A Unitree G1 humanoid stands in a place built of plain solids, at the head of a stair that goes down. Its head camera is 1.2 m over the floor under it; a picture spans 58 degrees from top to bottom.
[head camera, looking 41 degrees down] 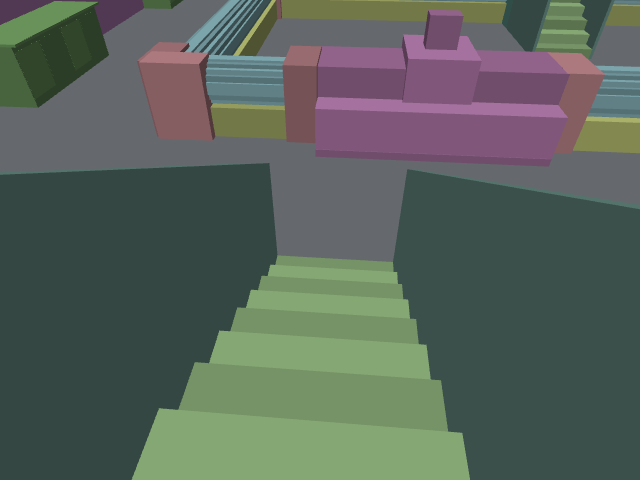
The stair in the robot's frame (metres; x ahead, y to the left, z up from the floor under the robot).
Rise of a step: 0.17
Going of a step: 0.29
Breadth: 1.00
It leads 5 degrees to the right of straight ahead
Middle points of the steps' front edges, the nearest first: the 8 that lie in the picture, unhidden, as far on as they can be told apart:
0.68 0.04 -0.17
0.97 0.02 -0.34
1.26 -0.01 -0.51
1.55 -0.03 -0.68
1.84 -0.05 -0.85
2.13 -0.08 -1.02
2.41 -0.10 -1.19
2.70 -0.13 -1.36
